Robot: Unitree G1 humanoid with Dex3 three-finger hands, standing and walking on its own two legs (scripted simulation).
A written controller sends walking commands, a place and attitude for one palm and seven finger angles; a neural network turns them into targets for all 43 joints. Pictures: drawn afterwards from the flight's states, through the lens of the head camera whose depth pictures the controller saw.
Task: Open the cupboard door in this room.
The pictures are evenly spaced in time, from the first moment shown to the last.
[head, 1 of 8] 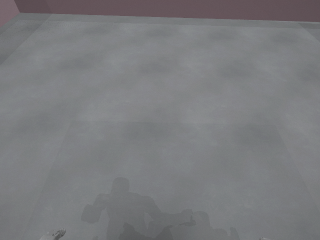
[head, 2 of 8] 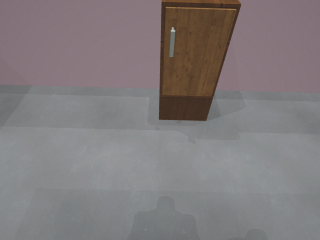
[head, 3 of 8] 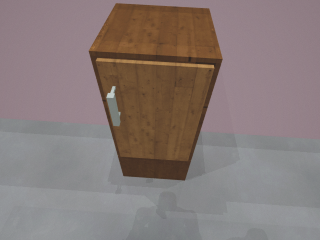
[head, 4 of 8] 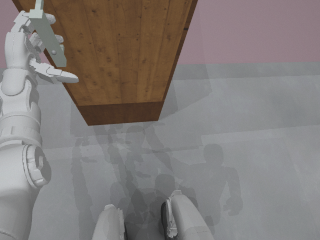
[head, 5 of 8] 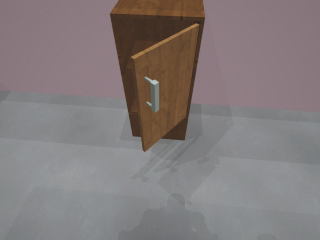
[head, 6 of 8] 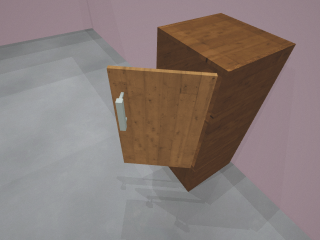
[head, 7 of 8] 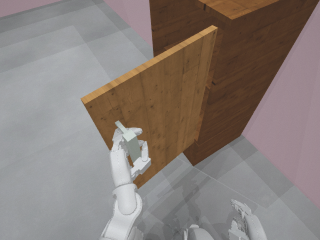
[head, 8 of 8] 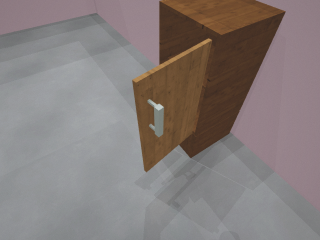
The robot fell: no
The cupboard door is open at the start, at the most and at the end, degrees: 0 100 100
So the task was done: yes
